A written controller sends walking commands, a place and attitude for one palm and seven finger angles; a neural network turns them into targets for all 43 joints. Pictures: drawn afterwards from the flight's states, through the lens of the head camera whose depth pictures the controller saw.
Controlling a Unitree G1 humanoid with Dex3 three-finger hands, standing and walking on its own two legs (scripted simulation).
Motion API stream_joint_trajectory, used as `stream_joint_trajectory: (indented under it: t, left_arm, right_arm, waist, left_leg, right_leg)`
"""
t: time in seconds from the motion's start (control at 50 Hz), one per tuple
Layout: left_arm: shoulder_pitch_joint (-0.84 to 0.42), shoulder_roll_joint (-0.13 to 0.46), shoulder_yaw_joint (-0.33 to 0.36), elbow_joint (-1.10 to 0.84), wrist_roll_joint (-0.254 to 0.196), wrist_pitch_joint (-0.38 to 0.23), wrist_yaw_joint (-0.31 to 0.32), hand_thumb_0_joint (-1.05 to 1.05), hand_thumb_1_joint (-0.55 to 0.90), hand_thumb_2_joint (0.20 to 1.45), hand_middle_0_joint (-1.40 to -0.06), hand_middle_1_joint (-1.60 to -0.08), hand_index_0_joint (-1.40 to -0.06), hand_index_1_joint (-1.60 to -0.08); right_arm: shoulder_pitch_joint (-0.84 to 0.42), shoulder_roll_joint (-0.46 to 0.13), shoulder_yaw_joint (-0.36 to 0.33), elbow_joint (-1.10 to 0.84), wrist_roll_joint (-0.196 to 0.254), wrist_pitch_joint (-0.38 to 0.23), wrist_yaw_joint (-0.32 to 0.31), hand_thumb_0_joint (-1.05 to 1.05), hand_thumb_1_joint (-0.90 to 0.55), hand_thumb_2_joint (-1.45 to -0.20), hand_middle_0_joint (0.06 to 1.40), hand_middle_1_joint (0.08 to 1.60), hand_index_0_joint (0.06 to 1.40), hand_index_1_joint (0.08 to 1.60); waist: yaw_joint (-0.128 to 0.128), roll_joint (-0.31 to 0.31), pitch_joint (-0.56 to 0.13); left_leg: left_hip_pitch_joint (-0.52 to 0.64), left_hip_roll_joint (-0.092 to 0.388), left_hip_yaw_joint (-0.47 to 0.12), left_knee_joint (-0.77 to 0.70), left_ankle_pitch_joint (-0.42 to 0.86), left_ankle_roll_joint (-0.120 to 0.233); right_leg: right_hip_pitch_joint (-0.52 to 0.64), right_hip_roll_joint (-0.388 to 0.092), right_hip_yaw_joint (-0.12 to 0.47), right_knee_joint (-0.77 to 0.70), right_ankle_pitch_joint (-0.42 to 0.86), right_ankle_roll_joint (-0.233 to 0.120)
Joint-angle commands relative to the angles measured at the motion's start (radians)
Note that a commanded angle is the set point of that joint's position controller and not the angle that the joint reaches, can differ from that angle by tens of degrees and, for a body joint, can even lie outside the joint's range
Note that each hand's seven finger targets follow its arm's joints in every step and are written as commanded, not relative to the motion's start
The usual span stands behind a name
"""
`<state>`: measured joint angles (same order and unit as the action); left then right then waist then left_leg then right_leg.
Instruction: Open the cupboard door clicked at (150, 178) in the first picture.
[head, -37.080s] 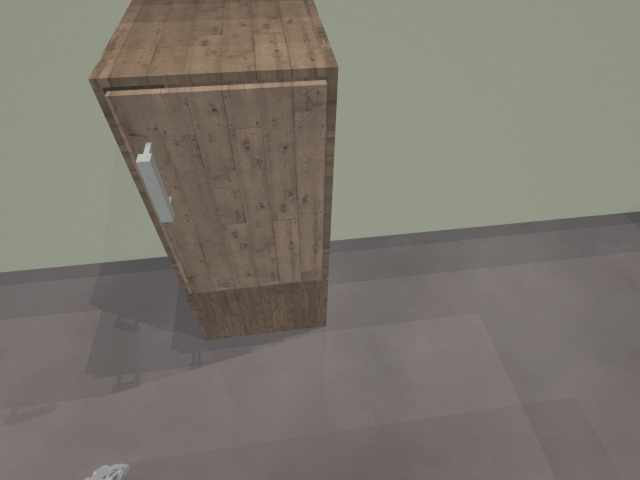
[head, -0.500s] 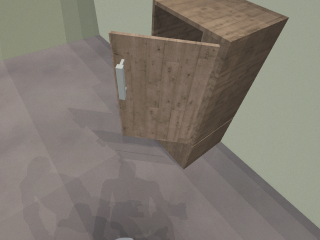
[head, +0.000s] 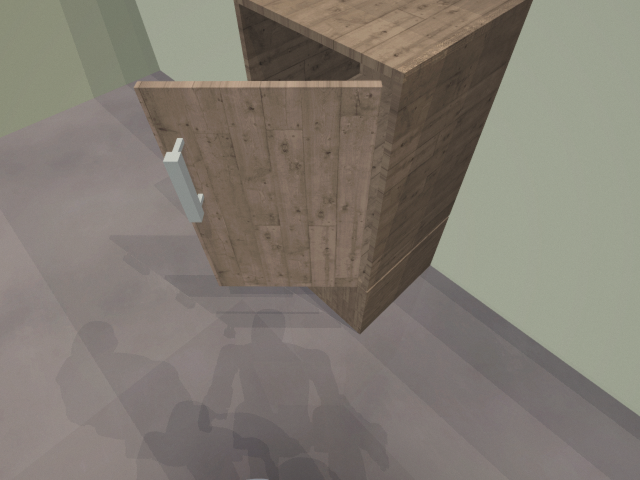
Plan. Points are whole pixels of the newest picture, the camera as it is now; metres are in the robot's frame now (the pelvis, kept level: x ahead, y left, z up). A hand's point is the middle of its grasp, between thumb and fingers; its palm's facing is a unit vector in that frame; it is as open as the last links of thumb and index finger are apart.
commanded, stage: come to a stop and stand still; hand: left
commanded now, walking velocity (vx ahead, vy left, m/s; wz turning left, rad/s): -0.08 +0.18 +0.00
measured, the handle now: (188, 181) +0.59 +0.26 -0.02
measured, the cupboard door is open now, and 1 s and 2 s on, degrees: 45 45 45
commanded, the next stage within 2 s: look again from close up in 1.24 s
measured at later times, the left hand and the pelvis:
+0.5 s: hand out of the picture -0.03 +0.22 -0.17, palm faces +0.07 -0.98 -0.19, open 7.4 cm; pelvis -0.03 +0.03 +0.01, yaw +0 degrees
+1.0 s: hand out of the picture +0.02 +0.20 -0.17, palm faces +0.01 -0.98 -0.18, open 7.3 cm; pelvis +0.01 +0.03 +0.01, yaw +0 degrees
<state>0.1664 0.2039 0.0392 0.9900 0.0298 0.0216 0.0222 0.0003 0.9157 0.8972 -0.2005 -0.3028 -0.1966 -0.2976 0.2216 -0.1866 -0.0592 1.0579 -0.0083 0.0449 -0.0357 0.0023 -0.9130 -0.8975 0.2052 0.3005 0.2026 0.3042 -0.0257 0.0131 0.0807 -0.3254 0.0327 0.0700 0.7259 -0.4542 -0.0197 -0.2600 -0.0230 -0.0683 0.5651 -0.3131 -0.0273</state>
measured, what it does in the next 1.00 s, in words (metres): steps on the spot: left foot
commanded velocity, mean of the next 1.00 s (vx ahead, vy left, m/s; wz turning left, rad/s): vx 0.00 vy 0.03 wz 0.00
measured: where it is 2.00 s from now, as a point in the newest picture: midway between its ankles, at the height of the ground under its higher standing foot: outside the picture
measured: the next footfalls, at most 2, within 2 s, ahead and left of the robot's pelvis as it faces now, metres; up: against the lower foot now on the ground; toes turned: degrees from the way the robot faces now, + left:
left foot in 0.30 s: +0.07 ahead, +0.13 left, +0.00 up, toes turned +2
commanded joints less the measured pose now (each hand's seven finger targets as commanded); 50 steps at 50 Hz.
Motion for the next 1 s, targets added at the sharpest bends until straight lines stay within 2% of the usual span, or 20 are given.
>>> stream_joint_trajectory:
  t: [0.0, 0.04, 0.1, 0.14, 0.18, 0.22, 0.24, 0.26, 0.28, 0.3, 0.32, 0.36, 0.48, 0.54, 0.66, 0.7, 0.74, 0.8, 0.82, 0.98]
  left_arm:
    - [0.079, 0.154, 0.032, -0.022, -0.010, -0.021, 0.027, 0.000, 0.900, 0.900, -0.200, -0.300, -0.200, -0.300]
    - [0.075, 0.164, 0.034, -0.026, -0.011, -0.022, 0.025, 0.000, 0.900, 0.900, -0.200, -0.300, -0.200, -0.300]
    - [0.086, 0.171, 0.042, -0.019, -0.008, -0.022, 0.026, 0.000, 0.900, 0.900, -0.200, -0.300, -0.200, -0.300]
    - [0.078, 0.181, 0.047, -0.020, -0.006, -0.021, 0.025, 0.000, 0.900, 0.900, -0.200, -0.300, -0.200, -0.300]
    - [0.063, 0.182, 0.047, -0.014, -0.005, -0.021, 0.021, 0.000, 0.900, 0.900, -0.200, -0.300, -0.200, -0.300]
    - [0.028, 0.161, 0.042, -0.012, -0.011, -0.018, 0.017, 0.000, 0.900, 0.900, -0.200, -0.300, -0.200, -0.300]
    - [0.026, 0.131, 0.034, -0.017, -0.019, -0.013, 0.012, 0.000, 0.900, 0.900, -0.200, -0.300, -0.200, -0.300]
    - [0.047, 0.084, 0.024, -0.024, -0.024, -0.006, 0.006, 0.000, 0.900, 0.900, -0.200, -0.300, -0.200, -0.300]
    - [0.047, 0.056, 0.016, -0.019, -0.024, -0.001, 0.005, 0.000, 0.900, 0.900, -0.200, -0.300, -0.200, -0.300]
    - [0.055, 0.051, 0.013, -0.015, -0.015, 0.001, 0.001, 0.000, 0.900, 0.900, -0.200, -0.300, -0.200, -0.300]
    - [0.050, 0.052, 0.012, 0.003, -0.008, 0.008, -0.001, 0.000, 0.900, 0.900, -0.200, -0.300, -0.200, -0.300]
    - [0.068, 0.062, 0.005, 0.023, -0.006, 0.006, -0.007, 0.000, 0.900, 0.900, -0.200, -0.300, -0.200, -0.300]
    - [0.103, 0.070, -0.010, 0.069, -0.009, -0.013, -0.006, 0.000, 0.900, 0.900, -0.200, -0.300, -0.200, -0.300]
    - [0.116, 0.063, -0.016, 0.085, -0.012, -0.021, -0.005, 0.000, 0.900, 0.900, -0.200, -0.300, -0.200, -0.300]
    - [0.149, 0.054, -0.022, 0.115, -0.018, -0.035, 0.001, 0.000, 0.900, 0.900, -0.200, -0.300, -0.200, -0.300]
    - [0.153, 0.051, -0.022, 0.122, -0.018, -0.036, 0.004, 0.000, 0.900, 0.900, -0.200, -0.300, -0.200, -0.300]
    - [0.155, 0.046, -0.023, 0.128, -0.020, -0.036, 0.006, 0.000, 0.900, 0.900, -0.200, -0.300, -0.200, -0.300]
    - [0.158, 0.041, -0.022, 0.133, -0.020, -0.035, 0.010, 0.000, 0.900, 0.900, -0.200, -0.300, -0.200, -0.300]
    - [0.156, 0.036, -0.024, 0.135, -0.021, -0.034, 0.010, 0.000, 0.900, 0.900, -0.200, -0.300, -0.200, -0.300]
    - [0.155, 0.034, -0.022, 0.136, -0.026, -0.034, 0.013, 0.000, 0.900, 0.900, -0.200, -0.300, -0.200, -0.300]
  right_arm:
    - [0.004, -0.063, -0.007, -0.058, 0.005, 0.003, 0.004, 0.000, -0.900, -0.900, 0.200, 0.300, 0.200, 0.300]
    - [-0.003, -0.063, -0.005, -0.055, 0.006, 0.004, 0.011, 0.000, -0.900, -0.900, 0.200, 0.300, 0.200, 0.300]
    - [-0.023, -0.062, -0.003, -0.059, 0.004, 0.002, 0.017, 0.000, -0.900, -0.900, 0.200, 0.300, 0.200, 0.300]
    - [-0.014, -0.062, 0.000, -0.060, 0.004, -0.002, 0.019, 0.000, -0.900, -0.900, 0.200, 0.300, 0.200, 0.300]
    - [0.011, -0.056, 0.001, -0.053, 0.002, -0.006, 0.020, 0.000, -0.900, -0.900, 0.200, 0.300, 0.200, 0.300]
    - [0.075, -0.049, 0.004, -0.029, 0.000, -0.018, 0.020, 0.000, -0.900, -0.900, 0.200, 0.300, 0.200, 0.300]
    - [0.092, -0.079, 0.002, -0.024, -0.002, -0.028, 0.019, 0.000, -0.900, -0.900, 0.200, 0.300, 0.200, 0.300]
    - [0.072, -0.129, -0.003, -0.038, -0.009, -0.038, 0.015, 0.000, -0.900, -0.900, 0.200, 0.300, 0.200, 0.300]
    - [0.024, -0.170, -0.004, -0.057, -0.015, -0.033, 0.010, 0.000, -0.900, -0.900, 0.200, 0.300, 0.200, 0.300]
    - [-0.027, -0.169, -0.001, -0.073, -0.018, -0.030, 0.009, 0.000, -0.900, -0.900, 0.200, 0.300, 0.200, 0.300]
    - [-0.054, -0.149, 0.005, -0.071, -0.018, -0.032, 0.009, 0.000, -0.900, -0.900, 0.200, 0.300, 0.200, 0.300]
    - [-0.053, -0.137, 0.013, -0.069, -0.013, -0.036, 0.007, 0.000, -0.900, -0.900, 0.200, 0.300, 0.200, 0.300]
    - [0.021, -0.108, 0.019, -0.038, -0.005, -0.040, 0.010, 0.000, -0.900, -0.900, 0.200, 0.300, 0.200, 0.300]
    - [0.049, -0.098, 0.026, -0.020, -0.004, -0.045, 0.009, 0.000, -0.900, -0.900, 0.200, 0.300, 0.200, 0.300]
    - [0.082, -0.079, 0.039, 0.015, 0.000, -0.066, 0.002, 0.000, -0.900, -0.900, 0.200, 0.300, 0.200, 0.300]
    - [0.099, -0.077, 0.041, 0.027, 0.001, -0.068, -0.002, 0.000, -0.900, -0.900, 0.200, 0.300, 0.200, 0.300]
    - [0.112, -0.068, 0.044, 0.042, 0.000, -0.070, -0.005, 0.000, -0.900, -0.900, 0.200, 0.300, 0.200, 0.300]
    - [0.130, -0.059, 0.046, 0.059, 0.001, -0.070, -0.008, 0.000, -0.900, -0.900, 0.200, 0.300, 0.200, 0.300]
    - [0.135, -0.056, 0.047, 0.064, -0.001, -0.070, -0.008, 0.000, -0.900, -0.900, 0.200, 0.300, 0.200, 0.300]
    - [0.165, -0.034, 0.046, 0.088, -0.003, -0.068, -0.013, 0.000, -0.900, -0.900, 0.200, 0.300, 0.200, 0.300]
  waist:
    - [0.048, -0.179, -0.140]
    - [0.053, -0.175, -0.136]
    - [0.072, -0.171, -0.129]
    - [0.067, -0.174, -0.124]
    - [0.052, -0.171, -0.110]
    - [0.015, -0.158, -0.102]
    - [0.013, -0.070, -0.104]
    - [0.029, 0.106, -0.107]
    - [0.045, 0.163, -0.079]
    - [0.063, 0.109, -0.047]
    - [0.064, 0.125, -0.020]
    - [0.062, 0.133, 0.014]
    - [0.039, -0.024, 0.009]
    - [0.030, -0.032, -0.003]
    - [0.031, -0.012, -0.069]
    - [0.031, -0.032, -0.060]
    - [0.031, -0.012, -0.051]
    - [0.034, -0.030, -0.028]
    - [0.034, -0.012, -0.014]
    - [0.034, -0.013, -0.013]
  left_leg:
    - [-0.124, -0.015, -0.081, 0.267, -0.102, -0.022]
    - [-0.126, -0.021, -0.074, 0.233, -0.061, -0.035]
    - [-0.089, -0.024, -0.062, 0.116, -0.036, -0.043]
    - [-0.053, -0.022, -0.055, 0.027, -0.014, -0.041]
    - [0.027, -0.031, -0.036, -0.102, 0.054, -0.036]
    - [0.193, -0.033, -0.030, -0.304, 0.229, -0.021]
    - [0.254, 0.017, -0.074, -0.352, 0.281, 0.000]
    - [0.211, 0.147, -0.238, -0.402, 0.341, 0.055]
    - [0.073, 0.233, -0.297, -0.461, 0.289, 0.116]
    - [-0.023, 0.228, -0.261, -0.483, 0.144, 0.121]
    - [-0.047, 0.170, -0.244, -0.508, 0.068, 0.104]
    - [-0.027, 0.121, -0.199, -0.497, 0.080, 0.074]
    - [0.045, 0.067, -0.139, -0.468, 0.040, 0.041]
    - [0.088, 0.063, -0.128, -0.461, 0.097, 0.040]
    - [0.166, 0.071, -0.104, -0.424, 0.329, 0.038]
    - [0.177, 0.075, -0.101, -0.415, 0.382, 0.038]
    - [0.174, 0.075, -0.097, -0.411, 0.426, 0.035]
    - [0.168, 0.074, -0.095, -0.410, 0.437, 0.034]
    - [0.158, 0.072, -0.096, -0.413, 0.438, 0.033]
    - [0.168, 0.070, -0.090, -0.407, 0.454, 0.030]
  right_leg:
    - [0.216, -0.313, 0.219, -0.144, 0.951, -0.187]
    - [0.235, -0.290, 0.185, -0.154, 0.898, -0.165]
    - [0.239, -0.293, 0.205, -0.171, 0.794, -0.165]
    - [0.219, -0.296, 0.213, -0.179, 0.694, -0.165]
    - [0.156, -0.278, 0.213, -0.178, 0.565, -0.144]
    - [0.030, -0.225, 0.175, -0.151, 0.341, -0.079]
    - [-0.030, -0.168, 0.140, -0.107, 0.210, -0.036]
    - [-0.054, -0.082, 0.084, -0.058, 0.056, 0.013]
    - [0.020, -0.051, 0.026, -0.035, -0.041, 0.039]
    - [0.080, -0.050, 0.034, -0.019, -0.045, 0.038]
    - [0.088, -0.042, 0.031, -0.038, -0.013, 0.033]
    - [0.083, -0.045, 0.049, -0.091, 0.070, 0.024]
    - [0.058, -0.074, 0.101, -0.221, 0.050, 0.021]
    - [0.041, -0.079, 0.109, -0.240, 0.059, 0.019]
    - [0.092, -0.090, 0.102, -0.221, 0.210, 0.014]
    - [0.098, -0.086, 0.097, -0.217, 0.236, 0.012]
    - [0.109, -0.091, 0.090, -0.208, 0.267, 0.011]
    - [0.117, -0.089, 0.082, -0.208, 0.274, 0.009]
    - [0.118, -0.091, 0.082, -0.206, 0.275, 0.010]
    - [0.135, -0.091, 0.077, -0.202, 0.308, 0.005]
